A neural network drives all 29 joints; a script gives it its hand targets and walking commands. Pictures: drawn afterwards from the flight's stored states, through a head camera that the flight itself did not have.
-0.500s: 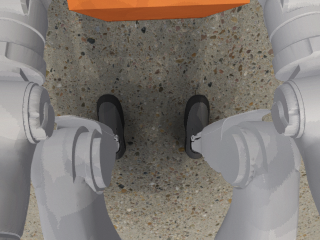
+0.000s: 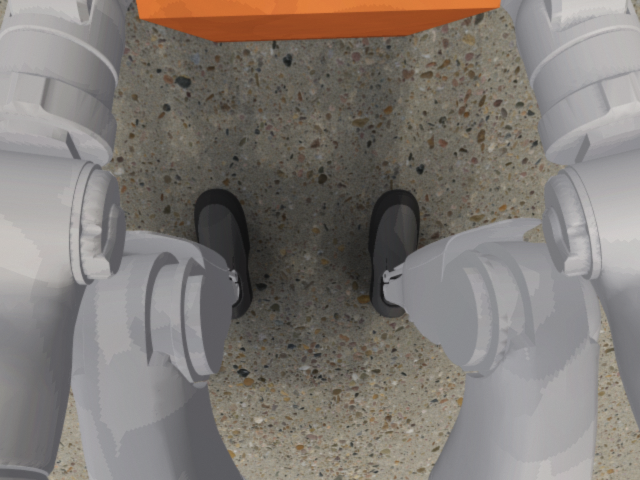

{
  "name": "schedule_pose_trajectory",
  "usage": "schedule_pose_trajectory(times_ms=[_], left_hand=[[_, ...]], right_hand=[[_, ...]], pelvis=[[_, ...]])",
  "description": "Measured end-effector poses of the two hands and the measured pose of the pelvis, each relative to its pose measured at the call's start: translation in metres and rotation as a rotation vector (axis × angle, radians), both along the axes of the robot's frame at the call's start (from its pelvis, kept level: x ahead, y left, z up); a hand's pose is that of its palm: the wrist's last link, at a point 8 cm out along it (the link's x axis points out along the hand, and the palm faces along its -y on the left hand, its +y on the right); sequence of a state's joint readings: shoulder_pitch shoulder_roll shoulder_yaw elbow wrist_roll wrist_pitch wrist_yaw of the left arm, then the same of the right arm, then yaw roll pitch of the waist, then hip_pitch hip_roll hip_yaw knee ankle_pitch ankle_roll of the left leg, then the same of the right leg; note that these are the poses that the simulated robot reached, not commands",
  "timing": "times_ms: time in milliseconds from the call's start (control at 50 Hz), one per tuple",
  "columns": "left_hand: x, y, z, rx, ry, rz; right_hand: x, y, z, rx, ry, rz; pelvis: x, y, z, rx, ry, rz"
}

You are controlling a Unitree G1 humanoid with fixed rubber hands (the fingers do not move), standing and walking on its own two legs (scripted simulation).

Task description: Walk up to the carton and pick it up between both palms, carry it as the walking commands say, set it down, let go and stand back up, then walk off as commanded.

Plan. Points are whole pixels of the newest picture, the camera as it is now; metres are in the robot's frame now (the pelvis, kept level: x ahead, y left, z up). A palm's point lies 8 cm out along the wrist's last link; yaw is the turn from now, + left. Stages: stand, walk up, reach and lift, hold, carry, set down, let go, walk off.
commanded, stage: reach and lift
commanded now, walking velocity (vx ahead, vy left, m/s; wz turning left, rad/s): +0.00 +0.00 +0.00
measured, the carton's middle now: out of the picture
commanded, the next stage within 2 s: none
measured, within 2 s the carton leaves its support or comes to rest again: leaves its support in 0.68 s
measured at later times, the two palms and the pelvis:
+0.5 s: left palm out of the picture +0.55 +0.20 -0.20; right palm out of the picture +0.56 -0.14 -0.20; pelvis +0.00 +0.00 +0.00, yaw +0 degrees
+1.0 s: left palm out of the picture +0.54 +0.20 -0.14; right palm out of the picture +0.56 -0.13 -0.13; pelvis -0.01 +0.01 +0.00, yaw +1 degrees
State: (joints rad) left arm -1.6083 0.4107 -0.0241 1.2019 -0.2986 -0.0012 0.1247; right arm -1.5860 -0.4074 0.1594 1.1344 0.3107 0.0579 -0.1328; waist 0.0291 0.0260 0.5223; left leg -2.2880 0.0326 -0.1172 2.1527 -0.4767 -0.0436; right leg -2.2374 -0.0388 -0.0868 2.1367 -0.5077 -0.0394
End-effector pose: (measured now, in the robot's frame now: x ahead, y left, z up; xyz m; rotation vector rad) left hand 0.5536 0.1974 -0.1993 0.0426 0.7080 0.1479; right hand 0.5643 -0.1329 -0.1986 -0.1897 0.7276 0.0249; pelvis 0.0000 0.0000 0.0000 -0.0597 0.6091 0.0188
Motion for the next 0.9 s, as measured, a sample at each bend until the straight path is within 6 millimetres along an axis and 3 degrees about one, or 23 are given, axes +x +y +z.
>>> schedule_pose_trajectory(times_ms=[420, 640, 900], left_hand=[[0.0, -0.002, -0.001, -0.011, 0.005, -0.009], [0.0, -0.004, 0.005, -0.017, 0.048, -0.014], [-0.01, 0.0, 0.047, -0.007, 0.025, 0.015]], right_hand=[[-0.002, -0.002, -0.002, 0.077, 0.047, -0.05], [-0.005, -0.002, 0.003, 0.035, 0.068, -0.056], [-0.005, 0.005, 0.051, 0.024, 0.038, -0.061]], pelvis=[[-0.001, 0.001, -0.003, -0.001, -0.008, -0.002], [-0.003, 0.003, -0.005, -0.003, -0.03, -0.001], [-0.012, 0.005, -0.001, -0.005, -0.123, 0.01]])
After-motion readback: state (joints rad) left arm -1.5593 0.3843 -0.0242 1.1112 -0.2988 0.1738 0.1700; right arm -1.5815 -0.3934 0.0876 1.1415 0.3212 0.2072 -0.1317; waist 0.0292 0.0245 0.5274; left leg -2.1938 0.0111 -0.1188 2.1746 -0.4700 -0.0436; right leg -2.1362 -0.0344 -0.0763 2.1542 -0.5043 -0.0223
